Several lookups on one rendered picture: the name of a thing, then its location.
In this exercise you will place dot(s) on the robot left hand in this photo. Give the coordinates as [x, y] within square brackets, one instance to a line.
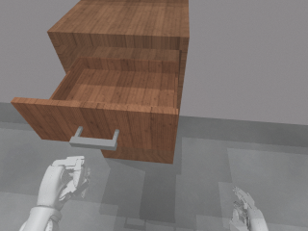
[72, 173]

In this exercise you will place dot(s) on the robot right hand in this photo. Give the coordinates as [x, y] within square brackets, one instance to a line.
[253, 219]

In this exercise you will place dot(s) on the drawer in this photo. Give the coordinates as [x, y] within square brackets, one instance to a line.
[135, 96]

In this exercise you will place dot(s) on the handle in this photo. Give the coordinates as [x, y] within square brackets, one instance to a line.
[93, 143]

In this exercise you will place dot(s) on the cabinet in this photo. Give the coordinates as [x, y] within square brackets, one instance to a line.
[157, 30]

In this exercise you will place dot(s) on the robot left forearm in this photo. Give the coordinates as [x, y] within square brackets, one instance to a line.
[42, 218]

